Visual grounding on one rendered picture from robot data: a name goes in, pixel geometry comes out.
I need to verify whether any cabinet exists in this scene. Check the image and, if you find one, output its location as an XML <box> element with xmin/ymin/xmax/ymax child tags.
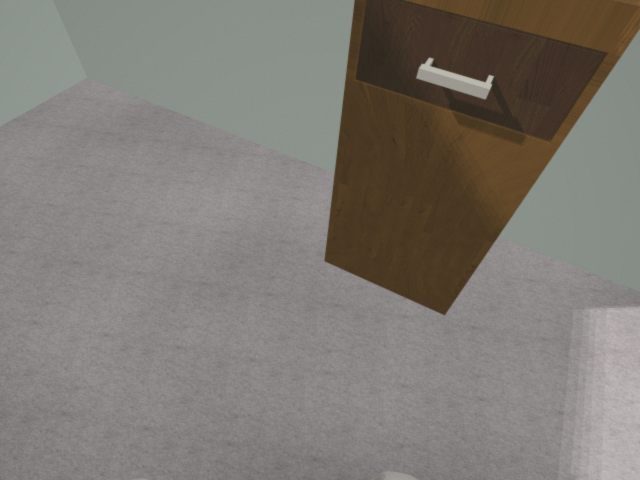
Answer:
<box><xmin>325</xmin><ymin>0</ymin><xmax>640</xmax><ymax>315</ymax></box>

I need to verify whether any drawer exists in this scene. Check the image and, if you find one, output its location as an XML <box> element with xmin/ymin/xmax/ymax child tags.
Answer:
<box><xmin>356</xmin><ymin>0</ymin><xmax>604</xmax><ymax>141</ymax></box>

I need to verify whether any handle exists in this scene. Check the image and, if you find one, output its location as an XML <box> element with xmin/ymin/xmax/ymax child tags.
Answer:
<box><xmin>416</xmin><ymin>58</ymin><xmax>494</xmax><ymax>100</ymax></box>

